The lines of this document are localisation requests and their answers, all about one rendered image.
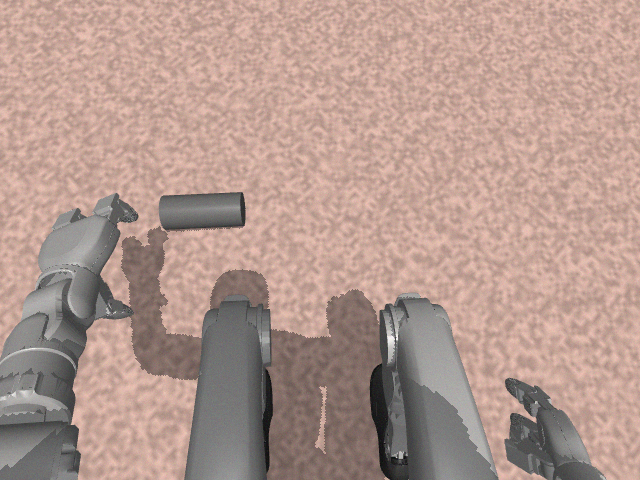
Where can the left robot hand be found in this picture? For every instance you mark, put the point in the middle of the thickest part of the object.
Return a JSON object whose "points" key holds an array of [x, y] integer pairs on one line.
{"points": [[88, 242]]}

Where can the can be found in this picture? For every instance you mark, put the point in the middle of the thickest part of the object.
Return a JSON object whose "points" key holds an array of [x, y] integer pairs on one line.
{"points": [[202, 210]]}

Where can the right robot foot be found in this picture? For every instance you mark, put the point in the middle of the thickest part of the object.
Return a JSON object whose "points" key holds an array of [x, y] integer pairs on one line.
{"points": [[393, 468]]}

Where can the left robot arm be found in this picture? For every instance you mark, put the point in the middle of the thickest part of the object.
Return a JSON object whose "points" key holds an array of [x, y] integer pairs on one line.
{"points": [[38, 366]]}

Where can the right robot hand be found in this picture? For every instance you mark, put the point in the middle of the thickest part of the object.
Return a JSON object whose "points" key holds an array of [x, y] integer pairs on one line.
{"points": [[540, 448]]}

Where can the right robot arm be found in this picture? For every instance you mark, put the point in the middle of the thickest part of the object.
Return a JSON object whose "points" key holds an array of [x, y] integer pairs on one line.
{"points": [[577, 471]]}

